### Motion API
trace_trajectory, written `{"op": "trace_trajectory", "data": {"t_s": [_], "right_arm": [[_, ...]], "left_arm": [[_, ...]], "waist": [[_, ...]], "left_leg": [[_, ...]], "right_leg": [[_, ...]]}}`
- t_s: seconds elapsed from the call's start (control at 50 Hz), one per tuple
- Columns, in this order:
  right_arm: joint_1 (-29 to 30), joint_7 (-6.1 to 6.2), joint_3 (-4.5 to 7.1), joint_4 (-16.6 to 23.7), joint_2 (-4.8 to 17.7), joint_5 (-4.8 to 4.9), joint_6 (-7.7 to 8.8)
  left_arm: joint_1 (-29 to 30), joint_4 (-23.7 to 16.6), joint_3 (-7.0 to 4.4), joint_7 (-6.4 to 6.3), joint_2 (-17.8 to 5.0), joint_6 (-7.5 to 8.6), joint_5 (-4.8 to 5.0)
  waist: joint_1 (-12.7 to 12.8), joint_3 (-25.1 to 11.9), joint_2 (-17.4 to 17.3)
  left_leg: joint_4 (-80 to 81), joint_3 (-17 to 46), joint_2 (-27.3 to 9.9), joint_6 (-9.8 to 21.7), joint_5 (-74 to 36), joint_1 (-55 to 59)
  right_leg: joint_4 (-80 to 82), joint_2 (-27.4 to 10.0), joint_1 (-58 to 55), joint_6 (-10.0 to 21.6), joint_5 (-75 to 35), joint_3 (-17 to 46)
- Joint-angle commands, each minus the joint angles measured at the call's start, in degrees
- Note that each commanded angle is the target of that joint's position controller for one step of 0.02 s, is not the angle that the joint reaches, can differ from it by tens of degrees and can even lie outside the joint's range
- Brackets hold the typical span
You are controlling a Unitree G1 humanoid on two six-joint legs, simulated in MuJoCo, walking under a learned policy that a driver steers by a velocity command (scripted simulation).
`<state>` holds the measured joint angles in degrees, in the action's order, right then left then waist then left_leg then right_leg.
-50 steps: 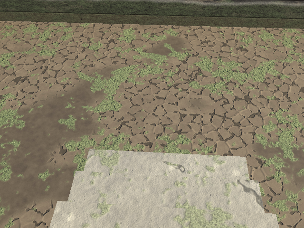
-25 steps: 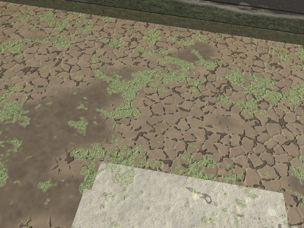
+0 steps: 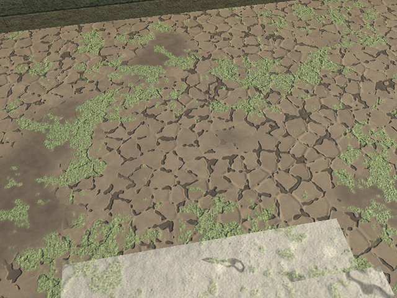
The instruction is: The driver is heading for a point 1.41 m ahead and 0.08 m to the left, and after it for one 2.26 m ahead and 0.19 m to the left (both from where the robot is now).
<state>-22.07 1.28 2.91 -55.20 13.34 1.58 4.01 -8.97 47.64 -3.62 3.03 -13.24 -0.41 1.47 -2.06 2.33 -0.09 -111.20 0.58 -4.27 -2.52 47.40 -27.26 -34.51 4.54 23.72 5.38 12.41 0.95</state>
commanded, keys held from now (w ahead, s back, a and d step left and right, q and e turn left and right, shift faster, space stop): w+e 0.28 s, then w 0.52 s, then w+q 0.20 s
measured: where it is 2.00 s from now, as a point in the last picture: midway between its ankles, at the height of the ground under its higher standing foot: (217, 193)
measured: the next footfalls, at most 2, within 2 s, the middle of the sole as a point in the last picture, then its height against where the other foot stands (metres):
left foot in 0.42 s outside the picture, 0.17 m lower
right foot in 1.06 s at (259, 263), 0.17 m lower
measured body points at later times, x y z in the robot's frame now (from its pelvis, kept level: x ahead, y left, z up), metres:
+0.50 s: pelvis +0.29 +0.06 -0.17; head +0.28 +0.08 +0.28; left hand +0.36 +0.30 -0.32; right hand +0.30 -0.20 -0.28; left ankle +0.35 +0.16 -0.90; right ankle +0.13 -0.07 -0.63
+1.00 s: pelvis +0.55 -0.05 -0.25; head +0.56 -0.04 +0.20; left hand +0.87 +0.07 -0.29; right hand +0.35 -0.24 -0.37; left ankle +0.35 +0.16 -0.89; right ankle +0.70 -0.24 -0.96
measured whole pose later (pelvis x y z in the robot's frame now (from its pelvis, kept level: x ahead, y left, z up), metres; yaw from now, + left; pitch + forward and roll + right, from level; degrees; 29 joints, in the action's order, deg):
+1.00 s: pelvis +0.55 -0.05 -0.25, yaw -11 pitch +2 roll +2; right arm -36.1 3.8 1.7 -54.2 10.5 2.0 1.2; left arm 2.8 38.7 -2.7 4.4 -13.9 5.3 0.5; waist -10.3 -2.4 3.1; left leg -48.1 8.9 2.6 0.6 49.1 -0.7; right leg -23.6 -2.3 31.8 0.5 -26.3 6.6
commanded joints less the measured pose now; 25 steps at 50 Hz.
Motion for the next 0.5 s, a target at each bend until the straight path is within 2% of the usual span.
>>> {"op": "trace_trajectory", "data": {"t_s": [0.02, 0.04, 0.06, 0.08, 0.1, 0.12, 0.14, 0.16, 0.18, 0.2, 0.22, 0.26, 0.28, 0.32, 0.34, 0.36, 0.38, 0.4, 0.42, 0.44, 0.46, 0.48, 0.5], "right_arm": [[7.29, 2.17, 0.67, 11.26, 5.86, 2.17, 1.18], [5.69, 2.55, 1.13, 10.31, 5.79, 1.36, 0.65], [4.0, 2.63, 1.66, 9.58, 7.16, 0.05, -0.08], [5.93, 2.75, 1.97, 11.63, 6.12, -2.45, -0.25], [6.02, 2.56, 1.72, 12.2, 3.58, -4.28, -0.14], [3.33, 2.01, 1.71, 10.92, 3.45, -3.92, 0.18], [-1.18, 0.98, 1.78, 9.58, 3.42, -2.73, 0.54], [4.46, 0.07, 2.91, 12.18, 6.64, -1.22, 0.94], [9.13, -0.62, 2.92, 14.14, 7.42, -0.99, 1.1], [12.93, -0.94, 2.44, 15.68, 6.5, -2.29, 1.17], [14.7, -1.4, 1.74, 16.71, 3.72, -3.6, 1.13], [15.71, -1.89, 1.13, 18.81, 1.78, -3.64, 0.51], [15.59, -2.07, 1.15, 19.59, 1.98, -3.11, 0.0], [13.66, -2.92, 0.97, 19.73, 2.19, -1.64, -0.32], [13.4, -3.41, 1.27, 19.26, 3.49, -0.93, -0.25], [12.85, -3.71, 1.45, 18.84, 3.93, -0.22, 0.12], [9.93, -3.74, 1.98, 17.19, 4.63, -0.17, 0.37], [1.62, -3.65, 2.91, 13.49, 5.03, -0.22, 0.62], [-8.44, -3.54, 3.74, 9.43, 6.09, -1.44, 0.64], [-18.83, -3.92, 3.39, 5.65, 6.26, -2.09, 0.44], [-19.16, -4.95, 2.92, 4.03, 7.18, 0.26, 0.58], [-19.45, -5.34, 3.39, 4.24, 9.42, 1.12, 0.01], [-18.57, -4.8, 4.82, 1.81, 15.35, 1.2, -0.4]], "left_arm": [[-13.81, 2.06, -1.87, -1.25, -9.33, -0.5, -0.76], [-6.91, -0.35, -0.14, -1.06, -5.71, 1.26, -2.2], [-1.88, -2.99, 0.44, -1.15, -4.18, 2.3, -2.18], [-0.06, -3.35, 0.47, -2.48, -4.81, 2.83, -0.77], [-1.46, -2.61, -0.35, -4.05, -6.71, 2.69, -1.36], [-3.88, -1.8, -0.7, -5.04, -7.91, 2.5, -2.34], [-5.61, -1.0, -0.81, -5.36, -8.3, 2.28, -2.97], [-11.56, 1.18, -0.38, -6.29, -5.39, 2.85, -0.6], [-15.15, 1.9, -0.07, -6.89, -3.85, 2.94, 0.32], [-15.16, 1.83, 0.64, -7.79, -1.71, 2.73, 0.88], [-14.93, 1.4, 0.84, -7.91, -1.19, 2.42, 0.68], [-13.05, -0.09, 0.27, -8.09, -3.73, 1.46, -0.24], [-13.74, -0.3, 0.41, -8.08, -3.25, 0.98, -0.65], [-16.42, -0.28, 0.52, -8.14, -2.69, 0.03, -0.32], [-16.97, -0.35, 0.52, -8.61, -2.64, -0.34, -0.1], [-17.27, -0.83, 0.44, -8.95, -3.06, -0.51, 0.22], [-17.87, -0.69, 0.48, -9.13, -2.85, -0.65, -0.06], [-18.05, 0.48, 0.88, -8.95, -1.89, -0.85, -0.46], [-19.59, 2.23, 1.5, -7.52, -0.02, -0.3, -0.73], [-24.32, 4.86, 1.24, -5.18, 3.23, 0.79, -0.14], [-29.97, 4.05, 1.54, -4.61, 2.63, 2.07, 1.06], [-30.01, 3.76, 1.5, -4.95, -0.05, 2.85, 1.52], [-21.07, -2.08, 1.66, -5.66, -1.9, 3.49, 3.84]], "waist": [[4.74, -9.14, -3.46], [0.44, -4.0, -4.33], [-1.81, -1.82, -3.06], [-2.7, 0.06, -1.94], [-2.19, -2.9, 1.47], [-2.63, -6.51, 1.04], [-3.33, -8.95, 4.45], [-0.79, -6.2, 4.63], [1.11, -4.67, 4.48], [1.63, -1.92, 2.48], [2.4, -2.4, 2.79], [2.68, -2.82, 4.03], [2.94, -2.17, 4.97], [3.22, -1.48, 5.99], [4.07, -0.92, 5.6], [4.41, -0.31, 5.41], [4.34, 0.19, 4.81], [1.19, 0.0, 2.94], [-2.21, -2.13, -1.04], [-4.14, -8.39, -13.71], [-0.44, -8.77, -22.57], [-0.43, -10.44, -23.06], [-0.59, -7.7, -22.25]], "left_leg": [[5.25, 4.39, -0.59, 0.98, -14.69, -37.66], [19.7, 9.06, -2.57, 1.88, -27.12, -33.76], [24.1, 9.61, -3.08, 1.47, -30.4, -28.04], [39.73, 7.67, -2.78, -0.41, -38.1, -19.31], [43.93, 5.99, -2.0, -1.93, -41.94, -13.42], [45.02, 3.99, -0.22, -2.84, -49.47, -6.38], [41.88, 4.88, 0.29, -2.7, -53.79, -4.53], [49.81, 9.46, -0.76, -1.57, -61.46, -14.89], [54.38, 10.85, -0.16, -0.23, -63.58, -20.68], [66.35, 9.93, 1.16, 0.05, -72.34, -16.03], [70.56, 8.33, 3.12, 0.81, -77.63, -8.09], [74.68, 6.71, 5.2, 0.42, -77.99, 1.37], [75.15, 7.06, 5.49, 0.09, -74.47, 3.41], [80.02, 10.26, 3.0, 1.7, -69.52, 1.81], [83.18, 12.56, 0.6, 2.23, -69.79, 0.17], [87.45, 12.26, -0.56, 2.4, -67.57, -0.78], [92.53, 10.76, -1.38, 2.86, -65.2, 3.07], [95.8, 7.72, -1.6, 3.15, -66.3, 13.28], [92.9, 5.92, -1.66, 3.47, -68.07, 26.3], [75.71, 11.1, -7.75, 7.71, -83.65, 47.08], [72.48, 21.22, -11.89, 11.55, -81.15, 50.77], [76.14, 27.25, -16.02, 16.28, -70.98, 50.74], [88.06, 42.09, -21.25, 22.67, -40.85, 46.9]], "right_leg": [[15.69, -24.78, -30.27, 18.08, 15.22, 42.55], [12.14, -23.7, -17.18, 15.67, 12.09, 40.47], [10.69, -20.67, -7.16, 14.11, 3.7, 36.94], [12.31, -13.76, 3.32, 11.75, -5.74, 25.53], [10.71, -11.18, 5.21, 12.25, -14.92, 23.19], [7.82, -9.05, 6.83, 11.82, -24.9, 19.68], [5.88, -9.85, 5.09, 12.01, -28.57, 20.23], [2.46, -8.47, -2.16, 11.21, -17.07, 21.31], [-0.19, -9.19, -6.45, 11.42, -10.26, 24.9], [-1.38, -5.35, -0.37, 10.2, -1.7, 21.08], [-2.45, -2.8, 4.58, 9.15, 3.45, 20.12], [-5.93, -1.35, 11.35, 8.65, 8.56, 19.12], [-7.83, -0.77, 12.0, 8.6, 10.71, 20.8], [-13.84, -2.24, 5.65, 8.41, 11.48, 23.56], [-17.37, -3.22, 1.3, 8.21, 11.75, 26.08], [-21.34, -3.54, -3.12, 7.88, 10.55, 26.67], [-25.61, -2.91, -4.36, 6.99, 7.26, 26.95], [-33.06, -0.97, -0.28, 5.99, 5.15, 25.53], [-47.32, 3.32, 7.24, 3.39, 8.89, 20.24], [-74.45, 10.53, 27.18, -0.47, 37.04, 15.13], [-90.83, 9.83, 40.37, -2.82, 38.96, 13.29], [-99.14, 7.08, 45.39, -4.6, 37.01, 11.25], [-94.85, 3.95, 53.3, -5.26, 29.94, 5.68]]}}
